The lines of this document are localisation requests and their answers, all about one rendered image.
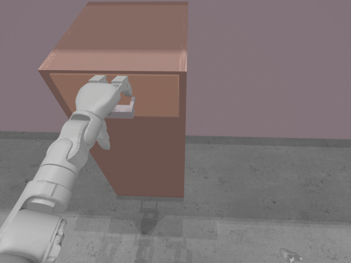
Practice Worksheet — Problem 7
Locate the left robot hand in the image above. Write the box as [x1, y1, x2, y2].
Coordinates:
[75, 75, 132, 150]

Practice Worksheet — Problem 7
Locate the left robot forearm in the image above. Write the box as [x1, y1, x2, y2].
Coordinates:
[0, 110, 103, 243]

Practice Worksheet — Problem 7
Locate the drawer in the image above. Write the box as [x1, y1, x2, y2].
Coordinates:
[50, 73, 179, 117]

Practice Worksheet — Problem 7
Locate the right robot hand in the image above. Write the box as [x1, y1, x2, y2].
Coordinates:
[279, 248, 306, 263]

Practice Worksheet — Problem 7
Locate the cabinet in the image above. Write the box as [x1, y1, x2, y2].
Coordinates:
[38, 2, 188, 198]

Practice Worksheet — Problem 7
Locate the handle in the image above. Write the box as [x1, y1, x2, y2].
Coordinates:
[105, 96, 136, 119]

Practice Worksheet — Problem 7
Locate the left robot upper arm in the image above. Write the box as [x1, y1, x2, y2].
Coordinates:
[0, 208, 67, 263]

